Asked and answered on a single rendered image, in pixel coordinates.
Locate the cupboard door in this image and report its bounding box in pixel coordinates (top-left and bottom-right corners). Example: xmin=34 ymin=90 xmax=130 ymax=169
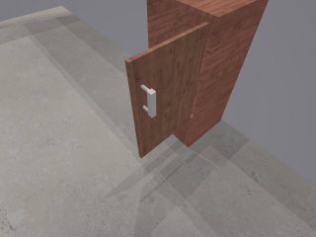
xmin=124 ymin=22 xmax=210 ymax=158

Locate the handle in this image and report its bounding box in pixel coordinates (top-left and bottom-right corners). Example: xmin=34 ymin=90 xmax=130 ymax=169
xmin=140 ymin=84 xmax=157 ymax=118

